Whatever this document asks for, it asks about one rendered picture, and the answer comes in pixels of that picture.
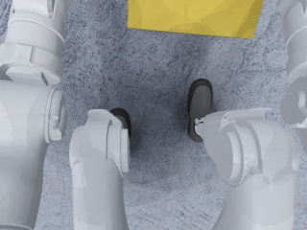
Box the left robot forearm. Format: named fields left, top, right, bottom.
left=0, top=0, right=74, bottom=86

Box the carton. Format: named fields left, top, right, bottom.
left=128, top=0, right=264, bottom=39

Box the right robot forearm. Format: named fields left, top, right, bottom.
left=276, top=0, right=307, bottom=83

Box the right robot upper arm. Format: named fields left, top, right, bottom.
left=280, top=74, right=307, bottom=157

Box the robot right shin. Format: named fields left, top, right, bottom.
left=195, top=107, right=300, bottom=173

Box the left robot upper arm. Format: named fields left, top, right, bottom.
left=0, top=80, right=68, bottom=230

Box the robot left thigh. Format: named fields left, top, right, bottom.
left=71, top=119, right=130, bottom=230

